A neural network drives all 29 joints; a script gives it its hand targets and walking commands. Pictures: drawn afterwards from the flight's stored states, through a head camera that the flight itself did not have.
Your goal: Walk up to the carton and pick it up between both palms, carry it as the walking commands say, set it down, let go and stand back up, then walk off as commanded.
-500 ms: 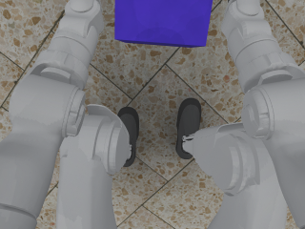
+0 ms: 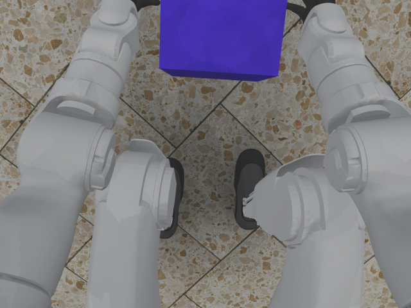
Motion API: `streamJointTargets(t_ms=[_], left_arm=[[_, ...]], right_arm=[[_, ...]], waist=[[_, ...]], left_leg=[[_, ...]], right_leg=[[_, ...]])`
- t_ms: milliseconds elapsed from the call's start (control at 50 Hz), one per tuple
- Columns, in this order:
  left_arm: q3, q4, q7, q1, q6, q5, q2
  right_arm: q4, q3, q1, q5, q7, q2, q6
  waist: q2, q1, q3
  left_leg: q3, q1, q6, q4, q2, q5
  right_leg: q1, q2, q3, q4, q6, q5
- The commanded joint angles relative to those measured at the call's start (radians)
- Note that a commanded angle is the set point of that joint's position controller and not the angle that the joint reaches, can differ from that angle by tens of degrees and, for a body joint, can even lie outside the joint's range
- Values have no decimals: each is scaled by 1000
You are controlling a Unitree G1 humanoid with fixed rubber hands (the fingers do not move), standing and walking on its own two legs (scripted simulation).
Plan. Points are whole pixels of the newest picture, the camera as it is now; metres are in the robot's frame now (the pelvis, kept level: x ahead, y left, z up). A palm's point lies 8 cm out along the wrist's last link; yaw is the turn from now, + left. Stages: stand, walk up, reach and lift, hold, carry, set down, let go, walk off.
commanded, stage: reach and lift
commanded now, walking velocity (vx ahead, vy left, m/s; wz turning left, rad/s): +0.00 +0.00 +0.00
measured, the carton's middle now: (219, 28) +0.51 +0.00 -0.25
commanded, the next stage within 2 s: none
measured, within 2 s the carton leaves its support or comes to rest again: neither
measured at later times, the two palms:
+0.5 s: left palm out of the picture +0.52 +0.15 -0.11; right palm out of the picture +0.52 -0.13 -0.10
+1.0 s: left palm out of the picture +0.51 +0.14 -0.05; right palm (358, 1) +0.50 -0.13 -0.04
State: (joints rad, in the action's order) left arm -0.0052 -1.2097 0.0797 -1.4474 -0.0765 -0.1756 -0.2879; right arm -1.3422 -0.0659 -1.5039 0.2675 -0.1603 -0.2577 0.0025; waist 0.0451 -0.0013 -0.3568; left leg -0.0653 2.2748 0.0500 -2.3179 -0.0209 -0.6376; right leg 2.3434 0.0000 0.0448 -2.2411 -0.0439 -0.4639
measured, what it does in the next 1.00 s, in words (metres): rises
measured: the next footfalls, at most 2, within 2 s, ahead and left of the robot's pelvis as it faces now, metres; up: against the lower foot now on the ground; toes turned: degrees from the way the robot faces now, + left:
none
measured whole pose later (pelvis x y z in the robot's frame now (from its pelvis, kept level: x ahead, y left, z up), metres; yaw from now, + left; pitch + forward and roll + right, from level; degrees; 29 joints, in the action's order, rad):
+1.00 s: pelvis +0.00 +0.00 +0.06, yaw +2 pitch +41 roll +0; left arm 0.22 -0.89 0.21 -1.19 -0.23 0.05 -0.10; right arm -0.77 -0.38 -1.12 -0.04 -0.34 0.01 0.19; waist 0.02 -0.02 -0.03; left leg -0.03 2.22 0.02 -2.10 -0.07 -0.59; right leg 2.26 0.05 0.01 -2.05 0.00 -0.50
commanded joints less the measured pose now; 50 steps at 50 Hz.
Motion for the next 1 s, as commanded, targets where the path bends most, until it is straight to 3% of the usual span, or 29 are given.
streamJointTargets(t_ms=[0,40,80,120,220,300,420,540,780,980], left_arm=[[-198,312,-234,-483,48,-41,980],[-193,318,-230,-492,42,-21,971],[-196,341,-219,-492,40,-14,975],[-184,332,-212,-520,38,1,950],[-187,377,-197,-574,32,4,951],[-178,369,-203,-590,7,16,978],[-142,358,-242,-570,-41,47,1048],[-122,384,-269,-528,-77,79,1099],[-199,498,-237,-433,-106,90,1198],[-195,466,-243,-380,-107,118,1221]], right_arm=[[284,137,-377,17,241,930,-14],[291,130,-356,2,241,954,1],[327,138,-388,12,242,954,4],[331,137,-395,1,240,975,19],[388,169,-455,17,231,1029,39],[423,175,-493,6,228,1059,65],[460,136,-479,-70,238,1111,114],[479,88,-408,-148,261,1156,157],[594,175,-317,-176,305,1218,204],[587,201,-258,-228,281,1252,208]], waist=[[-126,-39,1109],[-122,-54,1098],[-135,-32,1137],[-116,-34,1119],[-93,5,1248],[-80,16,1282],[-60,-4,1288],[-77,-24,1293],[-99,-14,1503],[-69,-21,1490]], left_leg=[[118,-512,-29,226,-107,452],[122,-539,-30,224,-109,462],[119,-508,-27,234,-114,430],[111,-525,-25,247,-111,408],[76,-532,-21,260,-116,361],[60,-534,-18,278,-117,299],[54,-504,-18,296,-123,257],[60,-513,-24,316,-129,290],[79,-703,-42,371,-137,447],[56,-630,-45,448,-144,348]], right_leg=[[-530,133,-30,74,20,331],[-492,139,-22,96,23,305],[-525,142,-21,82,22,303],[-503,140,-17,117,31,259],[-628,147,-17,139,44,239],[-668,147,-13,165,49,187],[-691,148,-10,194,47,155],[-667,149,-6,209,38,177],[-664,157,3,243,42,267],[-727,160,-1,332,46,220]])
